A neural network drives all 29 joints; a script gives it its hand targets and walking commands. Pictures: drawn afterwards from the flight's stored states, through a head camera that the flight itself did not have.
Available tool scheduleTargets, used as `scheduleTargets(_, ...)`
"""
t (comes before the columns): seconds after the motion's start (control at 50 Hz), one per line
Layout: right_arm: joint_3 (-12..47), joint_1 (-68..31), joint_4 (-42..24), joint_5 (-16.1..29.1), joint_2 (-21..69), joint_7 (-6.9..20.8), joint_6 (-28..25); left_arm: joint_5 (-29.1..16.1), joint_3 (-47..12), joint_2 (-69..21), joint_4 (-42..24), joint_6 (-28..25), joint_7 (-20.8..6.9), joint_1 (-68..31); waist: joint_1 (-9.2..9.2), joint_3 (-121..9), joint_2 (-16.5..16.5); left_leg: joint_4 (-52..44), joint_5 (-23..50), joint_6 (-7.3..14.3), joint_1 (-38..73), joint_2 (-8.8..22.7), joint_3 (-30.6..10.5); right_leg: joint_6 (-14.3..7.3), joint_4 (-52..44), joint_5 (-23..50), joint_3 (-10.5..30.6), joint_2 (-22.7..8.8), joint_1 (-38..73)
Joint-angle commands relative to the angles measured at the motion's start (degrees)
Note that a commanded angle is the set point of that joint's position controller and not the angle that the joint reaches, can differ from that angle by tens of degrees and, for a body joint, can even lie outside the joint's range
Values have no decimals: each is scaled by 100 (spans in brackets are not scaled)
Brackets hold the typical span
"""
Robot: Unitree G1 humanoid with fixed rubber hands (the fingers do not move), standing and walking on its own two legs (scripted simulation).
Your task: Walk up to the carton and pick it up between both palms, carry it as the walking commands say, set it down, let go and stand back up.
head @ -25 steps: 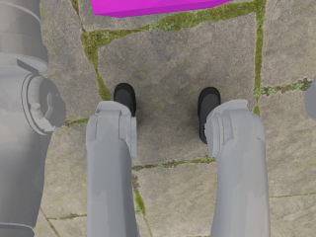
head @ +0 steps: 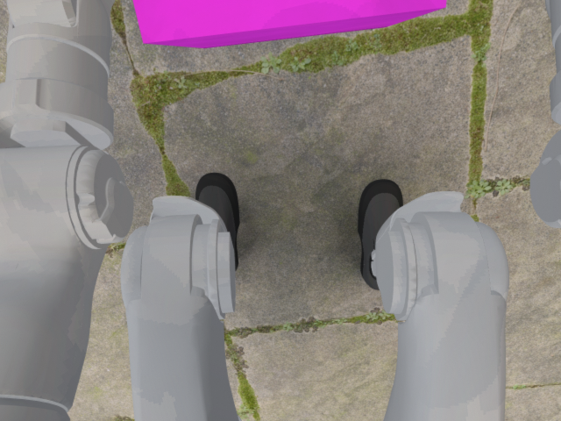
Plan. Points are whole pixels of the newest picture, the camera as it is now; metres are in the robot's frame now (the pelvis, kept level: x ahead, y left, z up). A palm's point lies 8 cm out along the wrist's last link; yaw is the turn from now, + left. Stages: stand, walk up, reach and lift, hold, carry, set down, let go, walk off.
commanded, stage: reach and lift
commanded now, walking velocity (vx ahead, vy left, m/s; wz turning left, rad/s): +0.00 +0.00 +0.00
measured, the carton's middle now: out of the picture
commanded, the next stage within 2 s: none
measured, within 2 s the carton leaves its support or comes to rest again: leaves its support in 1.72 s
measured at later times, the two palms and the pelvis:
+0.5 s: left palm out of the picture +0.56 +0.20 -0.20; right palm out of the picture +0.58 -0.18 -0.20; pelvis +0.00 +0.00 -0.01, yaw +0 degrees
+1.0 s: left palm out of the picture +0.56 +0.20 -0.20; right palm out of the picture +0.57 -0.15 -0.21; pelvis +0.00 +0.00 -0.01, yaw +0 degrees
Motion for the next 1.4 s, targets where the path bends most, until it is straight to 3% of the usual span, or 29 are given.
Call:
scheduleTargets(0.0,772,-1950,-591,420,-717,-78,-271,-209,16,1176,52,-326,8,-1404,815,-7840,-519,-102,2040,428,2703,289,1470,28,-354,2408,-285,-224,3643)
scheduleTargets(0.06,778,-1886,-495,428,-702,-61,-251,-225,-14,1146,-2,-325,-2,-1463,814,-7680,-479,-125,1992,430,2867,294,1429,12,-373,2209,-325,-215,3410)
scheduleTargets(0.14,652,-1826,-399,351,-756,-69,-244,-273,-169,1055,-128,-325,8,-1584,601,-7669,-347,-155,2075,405,3062,281,1366,-42,-334,2214,-389,-201,3294)
scheduleTargets(0.24,799,-1893,-482,436,-633,-43,-247,-293,-200,912,-87,-319,4,-1533,699,-7577,-359,-138,2114,404,3076,274,1395,-25,-373,2237,-338,-195,3285)
scheduleTargets(0.32,896,-1862,-382,409,-421,-4,-232,-354,-339,626,-84,-308,-43,-1582,608,-7509,-370,-180,2065,396,3069,256,1400,-68,-404,2234,-348,-178,3329)
scheduleTargets(0.36,911,-1913,-477,438,-328,14,-233,-298,-328,621,-107,-323,-47,-1609,713,-7428,-303,-187,2026,405,3038,240,1418,-73,-430,2172,-327,-163,3257)
scheduleTargets(0.4,1028,-2001,-559,481,-150,36,-231,-360,-397,448,-154,-326,-64,-1687,695,-7450,-357,-193,2030,428,3079,240,1423,-65,-441,2186,-351,-158,3294)
scheduleTargets(0.44,1063,-2018,-551,424,-46,65,-230,-419,-549,198,-182,-312,-98,-1773,567,-7374,-301,-214,2033,395,3096,231,1418,-82,-478,2218,-365,-153,3305)
scheduleTargets(0.5,1102,-2056,-590,407,173,88,-208,-395,-559,118,-242,-304,-125,-1893,601,-7329,-284,-245,1971,407,3142,186,1425,-82,-520,2108,-377,-128,3230)
scheduleTargets(0.68,770,-2122,-835,-45,274,-2,-275,-383,-662,-520,-163,-270,-265,-2026,218,-7259,-12,-318,1877,330,3277,44,1398,-124,-567,2091,-526,-64,3357)
scheduleTargets(0.76,1091,-2311,-832,57,1440,250,-222,-401,-1000,-1542,-223,-208,-506,-2334,255,-7016,-16,-372,1739,352,3177,11,1415,-133,-581,1980,-537,-13,3213)
scheduleTargets(0.86,1527,-2725,-1123,108,3268,787,-67,-508,-1453,-3313,-580,-27,-1052,-3000,264,-6901,-149,-244,1700,424,3101,-64,1439,-154,-509,1917,-535,45,3171)
scheduleTargets(1.0,1458,-2618,-1219,60,4359,1250,155,-413,-1392,-4451,-569,256,-1569,-2982,261,-6452,-150,-152,1457,539,2679,-116,1478,-242,-488,1698,-553,79,2811)
scheduleTargets(1.12,1507,-2654,-1359,160,4672,1400,249,-441,-1460,-4761,-680,366,-1730,-2948,291,-6462,-128,-145,1448,609,2643,-109,1509,-314,-483,1673,-586,77,2692)
scheduleTargets(1.14,1531,-2711,-1426,220,4713,1417,241,-433,-1470,-4801,-706,367,-1733,-2965,366,-6476,-79,-136,1480,615,2657,-116,1522,-322,-503,1685,-554,88,2653)
scheduleTargets(1.22,1545,-2663,-1365,277,4753,1427,259,-509,-1542,-4813,-803,375,-1738,-3022,326,-6489,-7,-172,1523,647,2671,-101,1528,-340,-475,1794,-585,97,2618)
scheduleTargets(1.3,1686,-2919,-1631,366,4720,1395,241,-637,-1693,-5002,-1002,387,-1724,-3210,271,-6990,19,-105,1735,627,2877,-100,1526,-378,-460,1975,-592,82,2889)
scheduleTargets(1.36,1863,-3183,-1940,543,4765,1359,223,-723,-1802,-4935,-1208,377,-1639,-3414,395,-7538,-13,-110,1997,651,3255,-104,1501,-340,-440,2151,-623,85,3093)
scheduleTargets(1.38,1905,-3218,-2000,561,4779,1330,218,-790,-1899,-4997,-1357,354,-1616,-3519,328,-7782,-23,-82,2064,643,3343,-120,1513,-349,-436,2202,-629,94,3148)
